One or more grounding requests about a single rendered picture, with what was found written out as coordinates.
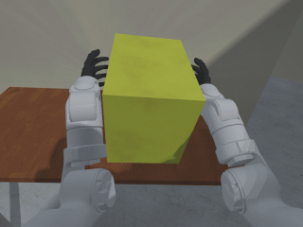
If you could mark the left robot hand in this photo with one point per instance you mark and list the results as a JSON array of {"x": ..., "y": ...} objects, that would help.
[{"x": 90, "y": 69}]

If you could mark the right robot upper arm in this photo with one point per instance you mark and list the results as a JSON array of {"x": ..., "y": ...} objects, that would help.
[{"x": 253, "y": 192}]

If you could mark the left robot upper arm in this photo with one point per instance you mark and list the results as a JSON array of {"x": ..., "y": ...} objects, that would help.
[{"x": 85, "y": 195}]

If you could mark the left robot forearm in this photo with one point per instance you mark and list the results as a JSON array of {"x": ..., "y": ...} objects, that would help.
[{"x": 84, "y": 123}]

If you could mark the carton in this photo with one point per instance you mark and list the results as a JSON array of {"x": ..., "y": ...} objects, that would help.
[{"x": 151, "y": 100}]

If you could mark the table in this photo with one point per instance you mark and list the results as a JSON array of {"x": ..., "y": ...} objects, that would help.
[{"x": 33, "y": 137}]

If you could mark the right robot hand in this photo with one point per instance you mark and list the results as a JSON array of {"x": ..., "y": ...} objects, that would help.
[{"x": 203, "y": 74}]

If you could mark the right robot forearm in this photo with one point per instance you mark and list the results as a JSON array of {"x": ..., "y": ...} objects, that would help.
[{"x": 233, "y": 145}]

